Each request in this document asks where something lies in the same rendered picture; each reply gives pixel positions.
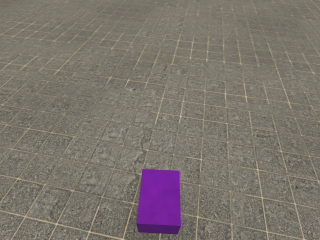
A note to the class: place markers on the carton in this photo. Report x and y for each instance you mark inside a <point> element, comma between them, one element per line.
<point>159,209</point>

